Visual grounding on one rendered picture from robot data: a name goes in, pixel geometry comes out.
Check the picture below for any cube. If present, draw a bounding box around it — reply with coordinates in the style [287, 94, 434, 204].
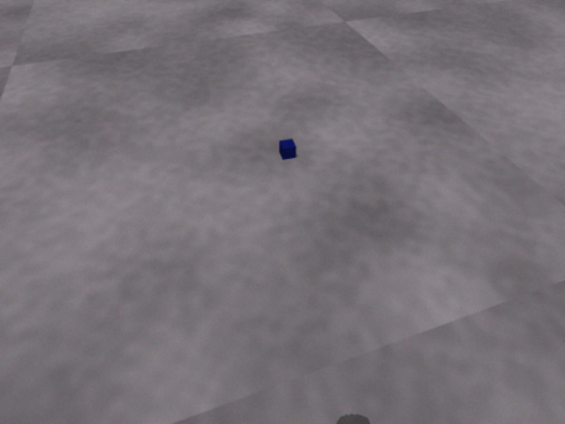
[279, 139, 296, 160]

